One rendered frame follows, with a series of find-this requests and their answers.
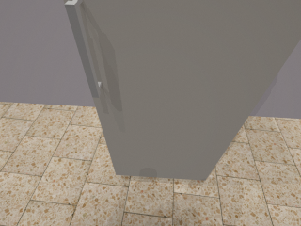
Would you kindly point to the fridge door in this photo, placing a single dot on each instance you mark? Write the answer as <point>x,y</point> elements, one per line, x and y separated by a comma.
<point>181,77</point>

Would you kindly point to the handle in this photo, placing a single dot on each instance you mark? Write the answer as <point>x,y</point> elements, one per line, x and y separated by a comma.
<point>80,36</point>

